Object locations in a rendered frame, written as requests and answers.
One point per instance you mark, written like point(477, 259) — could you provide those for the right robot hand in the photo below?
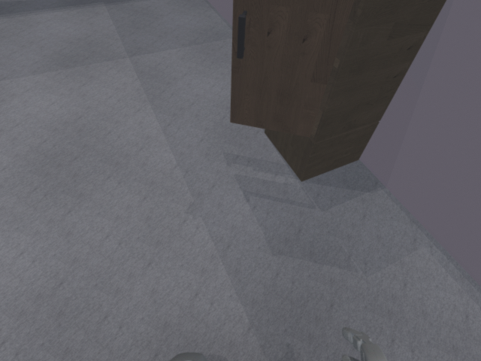
point(362, 343)

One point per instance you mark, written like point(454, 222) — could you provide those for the handle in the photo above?
point(241, 35)

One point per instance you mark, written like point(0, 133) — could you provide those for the cupboard door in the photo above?
point(290, 49)

